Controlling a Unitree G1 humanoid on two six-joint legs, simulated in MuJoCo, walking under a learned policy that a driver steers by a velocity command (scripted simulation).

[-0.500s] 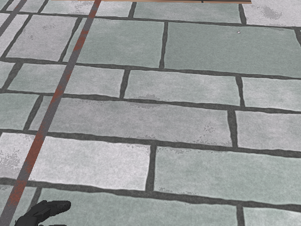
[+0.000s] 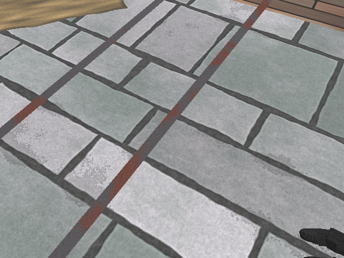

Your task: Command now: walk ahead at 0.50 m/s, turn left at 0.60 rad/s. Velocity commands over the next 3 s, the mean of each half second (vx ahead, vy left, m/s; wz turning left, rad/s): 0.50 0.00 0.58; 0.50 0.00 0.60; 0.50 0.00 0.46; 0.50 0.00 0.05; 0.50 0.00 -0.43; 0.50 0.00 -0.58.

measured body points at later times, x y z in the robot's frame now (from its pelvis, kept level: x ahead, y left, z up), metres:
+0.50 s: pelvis +0.29 -0.01 +0.00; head +0.31 +0.00 +0.45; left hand +0.45 +0.29 -0.06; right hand +0.41 -0.29 -0.11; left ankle +0.13 +0.09 -0.71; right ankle +0.42 -0.09 -0.72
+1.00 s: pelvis +0.52 +0.11 +0.00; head +0.54 +0.14 +0.45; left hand +0.35 +0.36 -0.13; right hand +0.85 +0.05 -0.06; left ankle +0.57 +0.26 -0.72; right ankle +0.43 -0.10 -0.71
